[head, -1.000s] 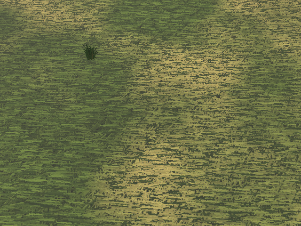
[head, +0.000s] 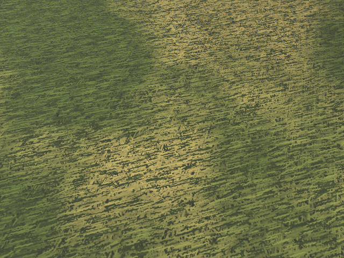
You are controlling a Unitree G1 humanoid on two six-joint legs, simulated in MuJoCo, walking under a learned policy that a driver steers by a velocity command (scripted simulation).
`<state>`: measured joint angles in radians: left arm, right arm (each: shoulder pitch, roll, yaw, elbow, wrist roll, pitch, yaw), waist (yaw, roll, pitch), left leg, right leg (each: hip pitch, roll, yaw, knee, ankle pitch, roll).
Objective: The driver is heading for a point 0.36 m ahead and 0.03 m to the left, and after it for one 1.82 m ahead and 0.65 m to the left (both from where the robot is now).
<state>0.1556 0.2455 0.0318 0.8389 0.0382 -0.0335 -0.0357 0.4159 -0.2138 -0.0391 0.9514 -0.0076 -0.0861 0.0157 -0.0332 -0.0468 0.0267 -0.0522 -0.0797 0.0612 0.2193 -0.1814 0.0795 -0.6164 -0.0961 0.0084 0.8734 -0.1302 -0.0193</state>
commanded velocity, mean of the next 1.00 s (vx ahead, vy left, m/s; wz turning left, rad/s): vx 0.22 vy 0.00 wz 0.32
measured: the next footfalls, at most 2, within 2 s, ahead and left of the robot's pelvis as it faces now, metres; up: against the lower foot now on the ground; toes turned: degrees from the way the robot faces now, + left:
right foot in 0.20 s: +0.27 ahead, -0.12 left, +0.00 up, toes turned -3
left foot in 0.74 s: +0.34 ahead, +0.06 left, +0.00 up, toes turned +18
